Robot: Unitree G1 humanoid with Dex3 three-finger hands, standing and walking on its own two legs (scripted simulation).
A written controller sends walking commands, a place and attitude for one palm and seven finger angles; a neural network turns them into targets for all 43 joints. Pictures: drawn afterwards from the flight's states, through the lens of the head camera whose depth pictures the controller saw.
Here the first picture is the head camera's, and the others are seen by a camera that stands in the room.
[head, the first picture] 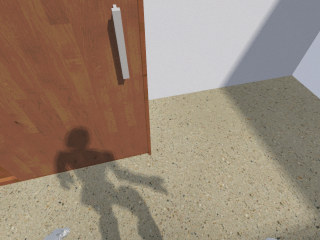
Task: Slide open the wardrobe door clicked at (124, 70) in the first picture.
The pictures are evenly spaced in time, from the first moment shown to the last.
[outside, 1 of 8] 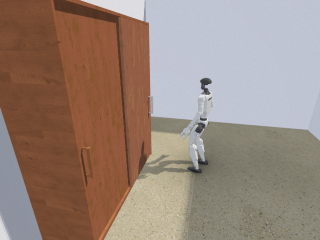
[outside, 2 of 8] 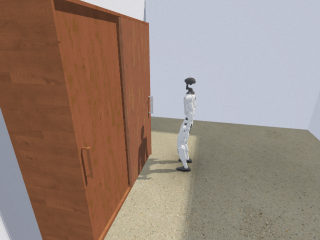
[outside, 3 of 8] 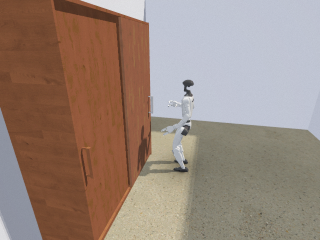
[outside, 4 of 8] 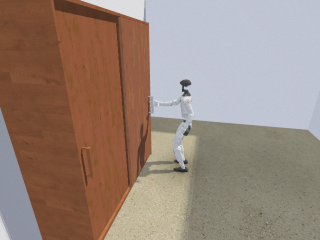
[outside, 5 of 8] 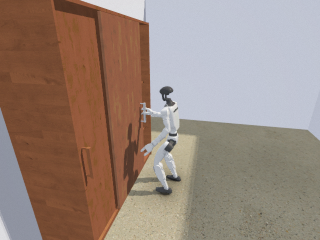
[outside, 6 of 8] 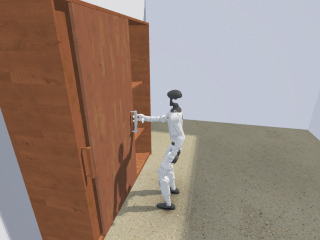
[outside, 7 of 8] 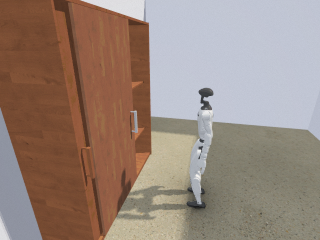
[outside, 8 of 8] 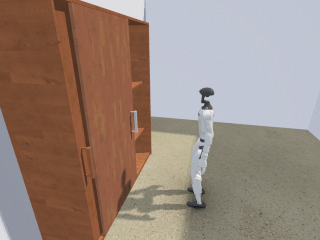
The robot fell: no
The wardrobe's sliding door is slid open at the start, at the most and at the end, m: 0.00 0.67 0.67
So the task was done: yes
